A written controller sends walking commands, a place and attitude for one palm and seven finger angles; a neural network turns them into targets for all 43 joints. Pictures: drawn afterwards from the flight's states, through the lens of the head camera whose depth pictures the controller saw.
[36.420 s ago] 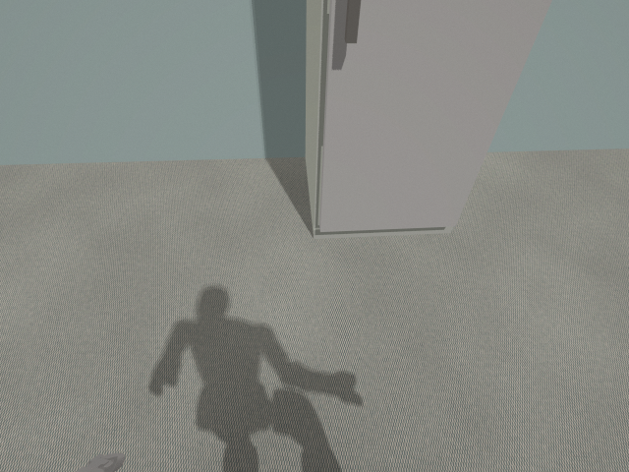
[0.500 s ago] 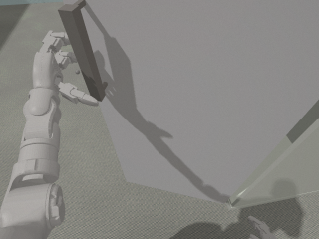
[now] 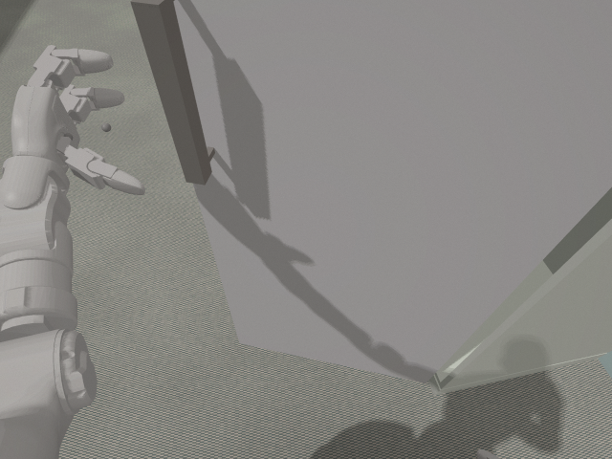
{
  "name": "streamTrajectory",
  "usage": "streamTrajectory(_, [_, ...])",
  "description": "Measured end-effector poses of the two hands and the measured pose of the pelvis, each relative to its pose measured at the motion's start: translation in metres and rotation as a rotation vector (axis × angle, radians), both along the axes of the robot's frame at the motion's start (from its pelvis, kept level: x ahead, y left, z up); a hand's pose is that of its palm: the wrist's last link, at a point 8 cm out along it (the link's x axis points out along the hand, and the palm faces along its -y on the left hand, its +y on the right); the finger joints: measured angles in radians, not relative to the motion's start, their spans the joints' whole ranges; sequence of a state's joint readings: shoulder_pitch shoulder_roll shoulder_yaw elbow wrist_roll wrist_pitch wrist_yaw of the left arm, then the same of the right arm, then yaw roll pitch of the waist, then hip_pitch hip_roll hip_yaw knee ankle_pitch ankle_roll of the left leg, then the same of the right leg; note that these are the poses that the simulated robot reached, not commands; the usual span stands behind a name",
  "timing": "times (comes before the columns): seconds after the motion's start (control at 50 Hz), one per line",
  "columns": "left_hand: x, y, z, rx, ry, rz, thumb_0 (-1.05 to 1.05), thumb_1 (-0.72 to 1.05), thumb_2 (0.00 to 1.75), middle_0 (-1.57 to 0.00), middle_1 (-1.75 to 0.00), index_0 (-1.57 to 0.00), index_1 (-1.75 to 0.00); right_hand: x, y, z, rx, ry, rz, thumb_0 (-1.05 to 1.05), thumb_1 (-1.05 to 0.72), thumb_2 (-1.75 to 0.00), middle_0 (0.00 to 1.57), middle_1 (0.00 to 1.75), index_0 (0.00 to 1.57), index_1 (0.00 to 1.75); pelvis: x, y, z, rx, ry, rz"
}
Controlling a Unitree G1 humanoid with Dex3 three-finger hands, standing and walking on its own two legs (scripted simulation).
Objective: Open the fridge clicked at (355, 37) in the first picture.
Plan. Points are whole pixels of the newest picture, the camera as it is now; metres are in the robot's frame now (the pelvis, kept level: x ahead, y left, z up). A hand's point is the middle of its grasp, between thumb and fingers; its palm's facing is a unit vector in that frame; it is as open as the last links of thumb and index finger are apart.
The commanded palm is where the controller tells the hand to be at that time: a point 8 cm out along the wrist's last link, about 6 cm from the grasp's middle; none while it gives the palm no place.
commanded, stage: slip the hand off the handle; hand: left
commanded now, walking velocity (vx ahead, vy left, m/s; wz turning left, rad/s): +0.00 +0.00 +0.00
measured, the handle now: (187, 95) +0.49 +0.16 +0.22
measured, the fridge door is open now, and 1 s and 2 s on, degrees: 67 67 67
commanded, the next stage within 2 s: draw the hand back to the body in 0.94 s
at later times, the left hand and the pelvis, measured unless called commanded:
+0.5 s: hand (71, 171) +0.36 +0.25 +0.21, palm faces +0.15 -0.98 -0.15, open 14.7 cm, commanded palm +0.33 +0.29 +0.21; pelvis -0.01 -0.01 +0.00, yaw +0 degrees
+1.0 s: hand (43, 206) +0.31 +0.26 +0.21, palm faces +0.16 -0.98 -0.15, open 14.7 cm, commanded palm +0.28 +0.30 +0.21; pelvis -0.01 -0.03 +0.00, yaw +2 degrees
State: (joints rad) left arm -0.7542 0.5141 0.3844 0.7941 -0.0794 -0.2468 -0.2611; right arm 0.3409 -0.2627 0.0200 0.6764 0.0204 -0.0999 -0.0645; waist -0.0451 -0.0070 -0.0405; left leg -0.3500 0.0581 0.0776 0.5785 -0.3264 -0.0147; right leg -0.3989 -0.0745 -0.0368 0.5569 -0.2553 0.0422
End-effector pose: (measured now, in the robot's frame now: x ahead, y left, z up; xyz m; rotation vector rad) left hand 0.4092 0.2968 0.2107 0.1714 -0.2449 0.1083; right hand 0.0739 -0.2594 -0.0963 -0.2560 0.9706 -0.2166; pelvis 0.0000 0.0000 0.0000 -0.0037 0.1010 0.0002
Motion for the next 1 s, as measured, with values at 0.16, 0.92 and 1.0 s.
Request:
streamTrajectory(0.16, [-0.005,0.012,0.007,0.002,-0.026,-0.008,-0.01,-0.55,0.20,-0.26,-1.15,-0.25,-1.15,-0.027,0.003,-0.003,0.003,0.054,-0.034,0.01,-0.91,-0.90,0.20,0.30,0.21,0.29,-0.003,0.004,0.000,-0.004,0.003,-0.008])
streamTrajectory(0.92, [-0.131,0.011,0.003,0.005,-0.045,0.030,-0.01,-0.55,0.20,-0.26,-1.15,-0.25,-1.15,0.089,0.005,0.025,0.032,-0.290,0.168,0.01,-0.91,-0.90,0.20,0.30,0.20,0.29,-0.009,-0.026,0.001,0.005,-0.094,0.035])
streamTrajectory(1.0, [-0.125,0.014,0.000,0.001,-0.021,0.030,-0.01,-0.55,0.20,-0.26,-1.15,-0.25,-1.15,0.080,0.001,0.021,0.021,-0.267,0.155,0.01,-0.91,-0.90,0.20,0.30,0.21,0.29,-0.012,-0.026,0.001,0.003,-0.092,0.039])
